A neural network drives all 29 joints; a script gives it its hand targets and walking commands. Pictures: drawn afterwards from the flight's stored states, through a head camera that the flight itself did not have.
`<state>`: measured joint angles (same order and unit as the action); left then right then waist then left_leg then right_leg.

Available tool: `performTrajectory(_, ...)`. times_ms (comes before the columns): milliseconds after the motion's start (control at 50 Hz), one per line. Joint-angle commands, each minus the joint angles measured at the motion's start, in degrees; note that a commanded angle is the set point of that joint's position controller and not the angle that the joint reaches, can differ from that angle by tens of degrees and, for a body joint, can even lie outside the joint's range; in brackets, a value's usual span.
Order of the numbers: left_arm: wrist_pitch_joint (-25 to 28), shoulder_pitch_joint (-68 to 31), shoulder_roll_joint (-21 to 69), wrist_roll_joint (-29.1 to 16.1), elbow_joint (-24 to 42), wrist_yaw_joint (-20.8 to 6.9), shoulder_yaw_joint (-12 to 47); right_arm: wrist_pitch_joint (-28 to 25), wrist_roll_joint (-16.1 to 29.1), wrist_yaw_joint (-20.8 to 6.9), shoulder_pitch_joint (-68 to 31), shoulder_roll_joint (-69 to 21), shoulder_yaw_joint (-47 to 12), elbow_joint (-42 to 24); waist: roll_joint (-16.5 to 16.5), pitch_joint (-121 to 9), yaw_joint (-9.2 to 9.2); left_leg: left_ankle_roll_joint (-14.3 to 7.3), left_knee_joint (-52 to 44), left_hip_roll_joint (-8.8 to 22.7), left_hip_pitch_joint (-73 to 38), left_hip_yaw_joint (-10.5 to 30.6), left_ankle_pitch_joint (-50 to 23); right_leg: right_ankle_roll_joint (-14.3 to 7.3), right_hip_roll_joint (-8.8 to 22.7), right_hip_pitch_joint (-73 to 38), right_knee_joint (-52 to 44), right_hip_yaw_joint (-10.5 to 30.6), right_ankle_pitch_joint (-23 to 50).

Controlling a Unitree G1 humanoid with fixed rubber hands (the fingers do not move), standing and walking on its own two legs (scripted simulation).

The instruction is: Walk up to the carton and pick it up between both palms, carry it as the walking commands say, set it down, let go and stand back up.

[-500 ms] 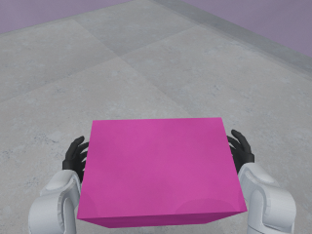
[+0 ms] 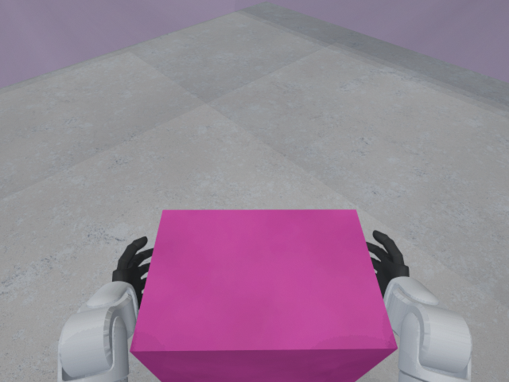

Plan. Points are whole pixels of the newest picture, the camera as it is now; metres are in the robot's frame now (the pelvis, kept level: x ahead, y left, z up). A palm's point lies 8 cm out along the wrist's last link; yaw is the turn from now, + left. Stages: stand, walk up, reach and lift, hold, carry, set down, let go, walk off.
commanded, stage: carry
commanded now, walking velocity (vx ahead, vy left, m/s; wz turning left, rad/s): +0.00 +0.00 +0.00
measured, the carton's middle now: (258, 311) +0.23 -0.01 -0.01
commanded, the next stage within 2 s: hold in 1.46 s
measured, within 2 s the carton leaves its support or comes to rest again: neither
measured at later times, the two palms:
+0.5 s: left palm (37, 300) +0.24 +0.29 +0.07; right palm (308, 286) +0.23 -0.08 +0.08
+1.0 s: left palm (64, 310) +0.22 +0.24 +0.08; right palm (347, 296) +0.21 -0.13 +0.08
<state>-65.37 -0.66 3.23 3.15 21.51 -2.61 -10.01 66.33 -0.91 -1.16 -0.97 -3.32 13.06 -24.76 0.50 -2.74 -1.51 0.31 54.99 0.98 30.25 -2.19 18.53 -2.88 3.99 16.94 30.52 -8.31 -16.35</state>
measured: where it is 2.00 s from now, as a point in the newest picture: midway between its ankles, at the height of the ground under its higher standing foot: outside the picture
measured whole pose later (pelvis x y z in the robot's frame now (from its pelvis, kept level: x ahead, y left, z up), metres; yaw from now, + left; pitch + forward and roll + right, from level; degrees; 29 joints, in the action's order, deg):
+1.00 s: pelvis -0.04 +0.06 -0.01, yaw +0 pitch +1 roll +0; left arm -66.7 -5.2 1.8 3.2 19.1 -2.3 -11.4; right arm 65.7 -2.8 -1.5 -5.2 -3.8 13.0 -21.0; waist -1.1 -5.1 -0.8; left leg 3.9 30.2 7.0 17.3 -4.9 13.7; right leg 1.3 5.3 18.8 29.9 -7.8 -12.0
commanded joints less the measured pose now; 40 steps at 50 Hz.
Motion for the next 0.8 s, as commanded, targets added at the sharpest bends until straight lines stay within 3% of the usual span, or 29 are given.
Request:
performTrajectory(0, -0.16, -22.67, 41.16, -18.65, 12.50, -8.20, 41.43, -0.84, 19.25, -9.86, -23.74, -41.55, -50.23, -7.53, 5.44, -13.41, 1.36, 2.50, -7.36, 1.44, -2.90, -1.29, -4.35, -1.95, 11.45, -7.51, -10.66, 4.83, 17.14)
performTrajectory(40, -0.63, -18.48, 39.88, -17.80, 9.81, -8.37, 40.41, -0.37, 17.89, -9.30, -21.82, -40.00, -49.66, -6.99, 9.61, -13.86, 1.88, 2.20, -15.89, 0.67, -7.59, -3.25, -0.26, -1.87, 10.98, -7.35, -8.15, 5.04, 24.27)
performTrajectory(80, -0.97, -17.69, 38.82, -16.90, 9.18, -8.73, 40.15, 0.09, 16.50, -9.22, -20.18, -39.10, -48.93, -5.70, 13.28, -13.57, 1.96, 2.35, -25.40, -0.21, -11.19, -5.34, -0.27, -1.62, 10.82, -8.08, -6.74, 5.90, 22.49)
performTrajectory(100, -1.08, -19.21, 38.74, -17.15, 9.58, -9.05, 40.81, 0.27, 15.99, -9.27, -20.19, -39.24, -48.67, -5.60, 12.10, -13.66, 1.51, 2.68, -33.70, 0.22, -15.48, -6.42, -8.32, -0.05, 9.87, -7.44, -4.98, 4.57, 21.77)
performTrajectory(120, -1.20, -19.57, 38.67, -16.97, 9.11, -9.36, 41.00, 0.41, 15.46, -9.28, -20.46, -38.89, -48.10, -5.75, 9.43, -14.93, 1.66, 3.07, -35.56, 2.58, -21.22, -4.62, -13.99, 1.95, 8.55, -5.77, -2.54, 4.23, 20.55)
performTrajectory(140, -1.11, -22.08, 38.60, -17.64, 10.38, -9.59, 41.61, 0.42, 15.08, -9.37, -20.93, -39.06, -47.18, -4.62, 5.53, -16.41, 1.96, 2.98, -34.53, 6.50, -25.44, -1.51, -22.41, 3.56, 7.43, -3.56, -1.04, 3.84, 17.87)
performTrajectory(180, -1.09, -23.82, 39.80, -18.02, 9.72, -9.94, 41.68, 0.74, 15.03, -9.41, -22.30, -39.36, -46.19, -4.87, -2.50, -16.62, 2.22, 1.59, -29.79, 14.09, -29.30, 3.45, -41.45, 5.57, 5.34, 2.76, 1.20, 2.78, 3.72)
performTrajectory(200, -1.13, -23.61, 41.15, -17.67, 8.29, -10.00, 41.74, 1.10, 15.00, -9.71, -23.48, -39.58, -45.69, -4.95, -6.02, -15.80, 1.81, 1.15, -27.75, 14.68, -30.76, 2.07, -50.02, 6.44, 3.76, 5.24, 1.79, 1.87, -1.09)
performTrajectory(220, -0.87, -27.53, 42.82, -18.96, 11.74, -9.96, 44.04, 0.31, 15.55, -9.92, -26.46, -39.68, -46.35, -6.17, -10.17, -13.85, 1.27, 0.34, -26.87, 12.31, -26.73, -2.24, -44.17, 6.40, 3.10, 3.33, -0.60, 1.03, 4.17)
performTrajectory(260, -1.35, -30.51, 43.99, -21.09, 14.75, -9.71, 45.19, 0.18, 16.70, -10.05, -25.09, -40.44, -46.40, -6.98, -10.58, -14.70, 1.30, 1.41, -27.64, 9.15, -20.35, -2.39, -38.97, 6.48, 3.96, -2.83, 1.05, 0.37, 12.75)
performTrajectory(340, -1.96, -26.77, 42.58, -20.67, 11.34, -9.18, 43.70, 0.95, 15.02, -9.79, -20.83, -39.35, -44.66, -4.93, -8.84, -15.09, 1.12, -0.21, -28.67, 9.18, -20.65, -2.40, -29.09, 6.82, 3.19, -2.44, 1.29, -0.28, 12.24)
performTrajectory(400, -2.09, -27.23, 43.49, -20.42, 10.43, -9.54, 43.40, 1.04, 14.87, -9.99, -22.14, -39.67, -44.94, -5.58, -7.66, -14.70, 0.93, -0.52, -29.46, 9.43, -17.97, -0.84, -26.17, 7.10, 3.40, -4.00, 1.12, -0.40, 10.04)
performTrajectory(460, -1.89, -26.67, 43.71, -19.43, 8.56, -9.59, 41.91, 1.12, 15.45, -10.27, -24.51, -40.16, -45.94, -6.26, -5.10, -13.26, 1.07, -0.98, -31.32, 9.76, -15.91, -0.12, -18.74, 7.23, 3.24, -4.13, 0.13, -0.38, 7.65)
performTrajectory(640, -0.85, -26.96, 42.77, -17.13, 5.94, -9.31, 39.14, 0.61, 14.88, -10.84, -25.76, -40.57, -46.57, -2.70, -1.01, -11.97, 0.87, 0.20, -29.01, 7.91, -14.06, -1.78, -12.60, 5.80, 5.17, -4.87, -2.57, 1.56, 9.63)
performTrajectory(680, -0.36, -26.72, 42.23, -16.33, 4.20, -9.39, 38.32, 0.13, 13.96, -10.87, -24.81, -40.14, -45.49, -0.09, -1.13, -11.78, 0.75, 0.71, -29.36, 7.70, -14.06, -2.05, -10.22, 5.54, 5.05, -4.24, -3.43, 1.74, 7.87)
performTrajectory(780, -0.53, -29.76, 42.41, -17.86, 6.61, -9.84, 38.97, 0.29, 14.71, -10.68, -27.34, -41.40, -46.46, -1.24, 0.41, -10.98, 0.57, 1.56, -29.06, 7.26, -14.39, -2.45, -6.40, 4.80, 5.63, -2.04, -6.32, 3.38, 3.84)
